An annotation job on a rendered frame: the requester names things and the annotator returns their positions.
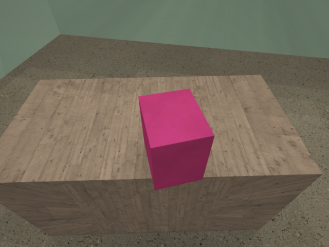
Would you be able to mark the carton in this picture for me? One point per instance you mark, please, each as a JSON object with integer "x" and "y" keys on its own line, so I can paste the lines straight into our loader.
{"x": 177, "y": 137}

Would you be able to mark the pedestal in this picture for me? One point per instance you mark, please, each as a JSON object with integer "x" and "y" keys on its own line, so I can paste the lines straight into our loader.
{"x": 73, "y": 159}

